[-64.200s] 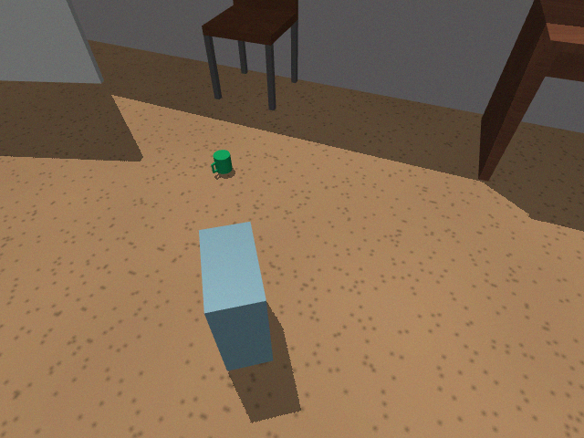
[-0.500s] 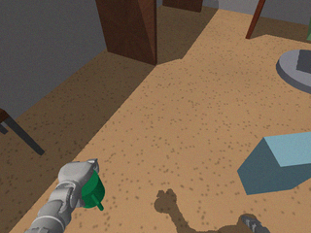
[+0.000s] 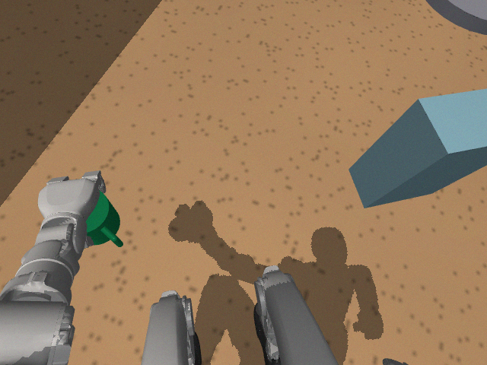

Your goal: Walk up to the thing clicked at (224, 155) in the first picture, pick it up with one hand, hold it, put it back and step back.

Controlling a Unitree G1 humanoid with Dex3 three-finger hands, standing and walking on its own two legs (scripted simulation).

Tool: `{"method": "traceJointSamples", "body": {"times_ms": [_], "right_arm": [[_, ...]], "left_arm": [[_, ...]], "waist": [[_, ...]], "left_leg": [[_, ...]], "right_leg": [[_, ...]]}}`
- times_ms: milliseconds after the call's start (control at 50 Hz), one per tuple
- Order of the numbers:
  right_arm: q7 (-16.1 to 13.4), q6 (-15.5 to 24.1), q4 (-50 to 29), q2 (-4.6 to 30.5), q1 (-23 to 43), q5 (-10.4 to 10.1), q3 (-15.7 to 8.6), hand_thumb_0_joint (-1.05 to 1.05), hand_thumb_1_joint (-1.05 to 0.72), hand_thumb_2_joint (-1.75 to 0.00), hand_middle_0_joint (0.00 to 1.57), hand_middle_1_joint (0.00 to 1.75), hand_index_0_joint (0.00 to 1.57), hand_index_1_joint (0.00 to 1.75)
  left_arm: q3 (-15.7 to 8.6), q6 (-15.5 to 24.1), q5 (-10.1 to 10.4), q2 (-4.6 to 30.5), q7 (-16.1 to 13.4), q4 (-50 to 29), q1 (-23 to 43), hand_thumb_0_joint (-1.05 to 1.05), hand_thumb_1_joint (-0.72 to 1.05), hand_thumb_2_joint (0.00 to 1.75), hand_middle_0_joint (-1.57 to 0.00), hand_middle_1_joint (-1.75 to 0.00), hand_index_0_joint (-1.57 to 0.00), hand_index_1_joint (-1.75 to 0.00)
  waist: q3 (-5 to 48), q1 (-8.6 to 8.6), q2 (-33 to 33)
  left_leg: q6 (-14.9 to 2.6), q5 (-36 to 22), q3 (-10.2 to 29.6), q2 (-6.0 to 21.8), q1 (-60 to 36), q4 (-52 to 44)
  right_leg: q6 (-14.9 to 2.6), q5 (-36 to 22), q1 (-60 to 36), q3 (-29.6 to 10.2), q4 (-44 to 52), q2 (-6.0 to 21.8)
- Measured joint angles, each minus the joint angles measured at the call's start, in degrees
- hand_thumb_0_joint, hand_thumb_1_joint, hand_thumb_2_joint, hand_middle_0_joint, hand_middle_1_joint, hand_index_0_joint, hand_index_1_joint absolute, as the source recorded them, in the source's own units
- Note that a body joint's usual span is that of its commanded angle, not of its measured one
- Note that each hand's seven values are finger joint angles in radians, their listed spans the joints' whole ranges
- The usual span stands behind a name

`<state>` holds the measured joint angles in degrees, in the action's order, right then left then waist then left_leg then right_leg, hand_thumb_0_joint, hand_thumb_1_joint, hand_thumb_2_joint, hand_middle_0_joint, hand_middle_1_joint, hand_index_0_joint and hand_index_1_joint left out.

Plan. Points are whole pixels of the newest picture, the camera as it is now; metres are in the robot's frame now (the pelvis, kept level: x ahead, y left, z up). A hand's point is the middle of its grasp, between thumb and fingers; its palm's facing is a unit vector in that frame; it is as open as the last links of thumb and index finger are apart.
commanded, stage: crouch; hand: left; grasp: from above
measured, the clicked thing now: (96, 222) +0.43 +0.22 -0.17
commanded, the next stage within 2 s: lower in 1.26 s
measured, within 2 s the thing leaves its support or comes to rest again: neither
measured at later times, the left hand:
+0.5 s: hand (107, 228) +0.45 +0.24 -0.30, palm faces -0.45 -0.02 -0.89, open 11.5 cm
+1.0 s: hand (114, 228) +0.47 +0.25 -0.37, palm faces -0.48 -0.02 -0.88, open 11.5 cm
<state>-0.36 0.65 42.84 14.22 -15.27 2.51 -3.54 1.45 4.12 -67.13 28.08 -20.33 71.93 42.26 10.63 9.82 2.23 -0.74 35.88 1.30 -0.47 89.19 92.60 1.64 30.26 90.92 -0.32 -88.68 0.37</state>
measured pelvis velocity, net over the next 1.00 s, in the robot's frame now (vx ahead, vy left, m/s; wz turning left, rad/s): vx -0.03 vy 0.00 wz -0.04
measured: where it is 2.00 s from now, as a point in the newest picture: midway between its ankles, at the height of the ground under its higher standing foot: outside the picture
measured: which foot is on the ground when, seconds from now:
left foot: down 0.00-1.00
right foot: down 0.00-1.00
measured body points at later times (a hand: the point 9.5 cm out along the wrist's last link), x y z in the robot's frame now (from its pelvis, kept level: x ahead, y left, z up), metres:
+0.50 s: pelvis -0.01 -0.01 -0.13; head +0.23 +0.03 +0.24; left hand +0.47 +0.24 -0.25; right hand +0.03 -0.29 -0.25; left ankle +0.05 +0.11 -0.54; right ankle +0.08 -0.14 -0.54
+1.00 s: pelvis -0.03 +0.00 -0.20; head +0.23 +0.04 +0.17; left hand +0.49 +0.25 -0.32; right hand -0.02 -0.28 -0.29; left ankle +0.05 +0.11 -0.54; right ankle +0.08 -0.14 -0.54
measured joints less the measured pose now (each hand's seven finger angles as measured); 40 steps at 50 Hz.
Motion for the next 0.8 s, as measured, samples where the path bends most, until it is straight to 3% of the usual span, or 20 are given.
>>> {"method": "traceJointSamples", "body": {"times_ms": [140, 420, 660, 800], "right_arm": [[2.23, 1.50, -0.46, -0.62, 0.98, 0.91, 1.45, 0.01, -0.90, -0.90, 0.21, 0.30, 0.20, 0.30], [5.81, 3.70, -0.98, 0.71, 4.19, 3.85, 2.75, 0.00, -0.91, -0.90, 0.21, 0.30, 0.20, 0.30], [7.45, 3.30, -1.22, 1.89, 4.04, 4.45, 3.53, 0.00, -0.91, -0.91, 0.20, 0.30, 0.20, 0.30], [8.11, 2.83, -0.90, 1.62, 3.52, 4.57, 4.41, 0.00, -0.92, -0.91, 0.20, 0.30, 0.20, 0.30]], "left_arm": [[-1.73, 2.69, -0.91, 2.07, 1.43, 1.04, 2.34, 0.01, -0.21, 0.79, -0.45, -1.00, -0.41, -0.94], [-5.52, 5.62, -5.70, 5.90, -2.70, 5.98, 9.00, 0.01, -0.24, 0.79, -0.50, -0.96, -0.45, -0.90], [-7.08, 5.26, -5.28, 10.86, -1.47, 10.86, 14.67, 0.01, -0.24, 0.79, -0.51, -0.95, -0.46, -0.89], [-7.23, 6.79, -6.09, 12.61, -0.29, 12.13, 16.19, 0.01, -0.24, 0.79, -0.51, -0.95, -0.46, -0.89]], "waist": [[0.25, 0.87, 0.83], [-2.36, 2.74, -0.62], [-5.24, 4.81, -0.96], [-6.32, 5.61, -1.27]], "left_leg": [[-0.13, 2.31, 0.67, -0.73, 11.53, 9.98], [0.85, 4.95, 2.63, -1.72, 24.98, 23.55], [1.19, 5.82, 3.36, -1.57, 31.10, 30.98], [0.98, 5.97, 3.45, -1.64, 33.84, 34.38]], "right_leg": [[0.19, 2.30, 11.02, 0.53, -9.43, 0.57], [-0.26, 4.99, 23.85, 2.19, -22.44, 1.27], [-0.48, 5.14, 30.16, 2.74, -29.32, 0.89], [-0.16, 5.00, 32.70, 2.76, -32.22, 0.81]]}}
